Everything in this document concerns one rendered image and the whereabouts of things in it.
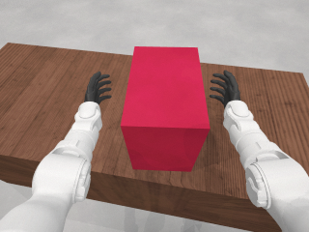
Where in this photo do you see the pedestal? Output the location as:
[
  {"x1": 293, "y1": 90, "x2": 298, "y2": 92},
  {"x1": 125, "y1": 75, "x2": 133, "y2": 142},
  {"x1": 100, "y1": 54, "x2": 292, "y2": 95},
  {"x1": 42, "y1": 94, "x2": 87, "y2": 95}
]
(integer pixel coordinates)
[{"x1": 0, "y1": 43, "x2": 309, "y2": 232}]

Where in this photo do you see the robot left forearm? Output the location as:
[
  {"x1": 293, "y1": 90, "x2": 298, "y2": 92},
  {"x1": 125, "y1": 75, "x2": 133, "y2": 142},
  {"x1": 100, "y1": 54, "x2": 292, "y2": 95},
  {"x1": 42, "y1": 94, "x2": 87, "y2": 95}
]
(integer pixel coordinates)
[{"x1": 32, "y1": 101, "x2": 102, "y2": 194}]

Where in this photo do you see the carton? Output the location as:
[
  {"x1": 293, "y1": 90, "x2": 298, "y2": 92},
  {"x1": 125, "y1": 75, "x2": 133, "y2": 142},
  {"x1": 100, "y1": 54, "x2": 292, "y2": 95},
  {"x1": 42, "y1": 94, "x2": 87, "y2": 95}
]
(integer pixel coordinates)
[{"x1": 121, "y1": 46, "x2": 211, "y2": 172}]

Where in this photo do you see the robot right upper arm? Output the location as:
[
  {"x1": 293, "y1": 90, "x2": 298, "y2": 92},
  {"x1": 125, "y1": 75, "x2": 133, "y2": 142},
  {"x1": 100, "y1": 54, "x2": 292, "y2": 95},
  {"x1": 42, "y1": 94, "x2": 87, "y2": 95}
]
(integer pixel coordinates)
[{"x1": 245, "y1": 159, "x2": 309, "y2": 232}]

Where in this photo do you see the robot right hand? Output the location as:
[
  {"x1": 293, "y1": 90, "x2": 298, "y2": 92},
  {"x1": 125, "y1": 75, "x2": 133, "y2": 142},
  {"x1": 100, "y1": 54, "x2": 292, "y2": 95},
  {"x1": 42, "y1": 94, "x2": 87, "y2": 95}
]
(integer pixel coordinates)
[{"x1": 209, "y1": 70, "x2": 241, "y2": 109}]

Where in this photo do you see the robot left upper arm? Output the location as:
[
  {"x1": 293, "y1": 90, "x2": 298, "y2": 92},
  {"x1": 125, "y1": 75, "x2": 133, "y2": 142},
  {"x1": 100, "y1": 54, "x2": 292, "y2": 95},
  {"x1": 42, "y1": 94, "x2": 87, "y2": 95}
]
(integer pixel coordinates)
[{"x1": 0, "y1": 154, "x2": 92, "y2": 232}]

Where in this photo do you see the robot left hand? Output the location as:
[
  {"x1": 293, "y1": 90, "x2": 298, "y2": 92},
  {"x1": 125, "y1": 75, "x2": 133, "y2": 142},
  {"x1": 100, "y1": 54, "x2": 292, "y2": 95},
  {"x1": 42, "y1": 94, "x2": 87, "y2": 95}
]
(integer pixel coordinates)
[{"x1": 84, "y1": 72, "x2": 112, "y2": 105}]

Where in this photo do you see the robot right forearm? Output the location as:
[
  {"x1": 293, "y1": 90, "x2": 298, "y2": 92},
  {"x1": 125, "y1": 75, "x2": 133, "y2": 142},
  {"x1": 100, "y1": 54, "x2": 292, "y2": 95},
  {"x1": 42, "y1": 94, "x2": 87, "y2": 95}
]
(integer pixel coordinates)
[{"x1": 223, "y1": 100, "x2": 309, "y2": 181}]

